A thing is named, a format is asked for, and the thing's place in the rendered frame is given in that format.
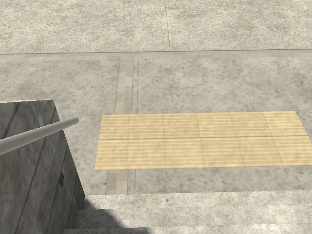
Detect stairs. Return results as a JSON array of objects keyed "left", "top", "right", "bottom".
[{"left": 62, "top": 190, "right": 312, "bottom": 234}]

